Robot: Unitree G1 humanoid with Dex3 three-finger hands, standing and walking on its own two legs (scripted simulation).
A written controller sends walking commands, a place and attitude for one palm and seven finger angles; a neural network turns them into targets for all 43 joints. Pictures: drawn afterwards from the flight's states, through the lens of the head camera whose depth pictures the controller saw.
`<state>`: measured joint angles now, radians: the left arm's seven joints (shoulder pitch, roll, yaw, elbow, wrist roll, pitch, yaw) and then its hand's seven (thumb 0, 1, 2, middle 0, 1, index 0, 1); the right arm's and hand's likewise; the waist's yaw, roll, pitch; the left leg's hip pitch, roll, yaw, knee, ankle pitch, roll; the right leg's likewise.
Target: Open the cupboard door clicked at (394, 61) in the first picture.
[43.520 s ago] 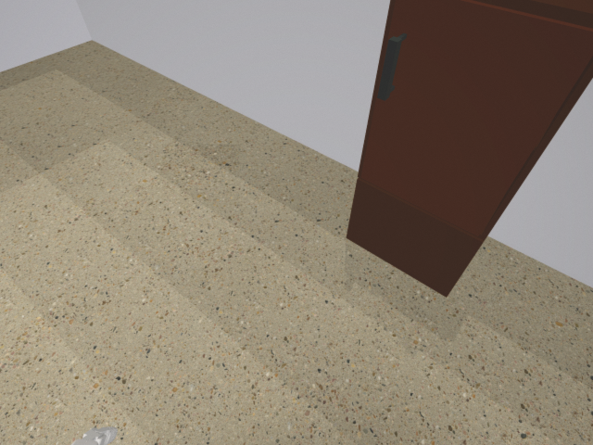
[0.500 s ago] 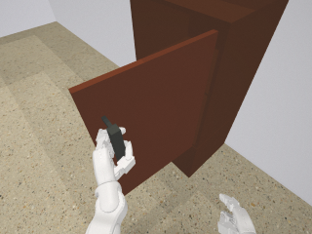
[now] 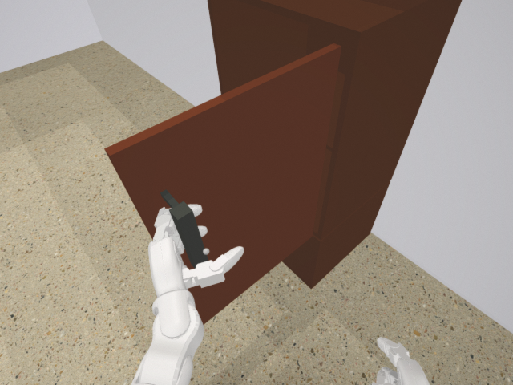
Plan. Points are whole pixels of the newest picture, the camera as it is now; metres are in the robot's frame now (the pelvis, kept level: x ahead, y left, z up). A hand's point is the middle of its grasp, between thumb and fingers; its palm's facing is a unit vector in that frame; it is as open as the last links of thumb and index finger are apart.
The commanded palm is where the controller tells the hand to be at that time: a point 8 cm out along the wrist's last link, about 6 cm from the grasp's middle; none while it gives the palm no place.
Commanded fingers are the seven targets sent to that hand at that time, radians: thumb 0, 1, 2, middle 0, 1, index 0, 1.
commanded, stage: open thumb and fingers to let go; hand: left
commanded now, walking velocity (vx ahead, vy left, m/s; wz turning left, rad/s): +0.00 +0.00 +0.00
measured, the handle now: (184, 232) +0.34 +0.13 +0.07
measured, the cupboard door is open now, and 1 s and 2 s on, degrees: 89 89 88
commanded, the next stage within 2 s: slide the hand sideways off the handle in 0.40 s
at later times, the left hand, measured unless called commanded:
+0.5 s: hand (202, 250) +0.30 +0.10 +0.07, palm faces +0.29 -0.96 +0.00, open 14.6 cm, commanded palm +0.26 +0.15 +0.07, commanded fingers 0.00 -0.50 0.30 -0.15 -0.30 -0.15 -0.30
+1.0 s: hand (180, 287) +0.25 +0.12 +0.07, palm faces -0.11 -0.99 -0.03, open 16.3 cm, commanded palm +0.23 +0.19 +0.07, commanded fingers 0.00 -0.50 0.30 -0.15 -0.30 -0.15 -0.30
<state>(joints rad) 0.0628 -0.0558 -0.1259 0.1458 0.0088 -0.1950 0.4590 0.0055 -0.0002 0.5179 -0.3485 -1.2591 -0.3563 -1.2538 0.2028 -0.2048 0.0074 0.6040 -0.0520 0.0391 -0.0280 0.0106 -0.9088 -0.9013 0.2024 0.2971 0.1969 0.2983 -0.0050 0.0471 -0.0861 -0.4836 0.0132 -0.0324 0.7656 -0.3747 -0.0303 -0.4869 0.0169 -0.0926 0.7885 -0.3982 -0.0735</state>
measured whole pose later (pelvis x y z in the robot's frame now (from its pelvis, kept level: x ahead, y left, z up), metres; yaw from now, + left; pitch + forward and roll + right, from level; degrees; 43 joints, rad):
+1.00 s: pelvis -0.01 +0.05 -0.01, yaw -2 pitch +6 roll +0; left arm 0.24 0.09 -0.16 -0.08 -0.06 -0.20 0.03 -0.01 -0.50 0.30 -0.16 -0.31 -0.15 -0.31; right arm 0.25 -0.21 0.04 0.48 0.01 -0.05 -0.01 0.01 -0.91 -0.90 0.20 0.30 0.20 0.30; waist 0.00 0.04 -0.07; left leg -0.55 -0.01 0.02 0.88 -0.43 0.03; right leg -0.54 -0.01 -0.04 0.86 -0.42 -0.01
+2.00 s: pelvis +0.01 +0.05 -0.02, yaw -1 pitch +7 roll -2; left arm 0.46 0.25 0.15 -0.24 -0.30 -0.20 -0.27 -0.01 -0.50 0.30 -0.15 -0.31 -0.15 -0.30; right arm 0.25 -0.23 0.04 0.48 0.04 -0.15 -0.07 0.01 -0.91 -0.90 0.20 0.30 0.20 0.30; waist 0.02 0.05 -0.10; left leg -0.61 0.00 -0.03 0.96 -0.48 0.02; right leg -0.57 0.01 -0.08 0.89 -0.45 -0.02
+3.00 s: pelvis +0.03 +0.06 +0.04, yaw -2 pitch -4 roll -1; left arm 0.47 0.34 0.32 -0.38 -0.05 -0.07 0.11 0.00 0.60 0.77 -0.20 -0.31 -0.19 -0.30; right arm 0.19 -0.22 0.03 0.63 0.00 -0.10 -0.07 0.01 -0.91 -0.90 0.20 0.30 0.20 0.30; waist 0.08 0.06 0.01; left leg -0.09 -0.02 0.03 0.43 -0.27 0.04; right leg -0.08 0.00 -0.03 0.38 -0.24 0.00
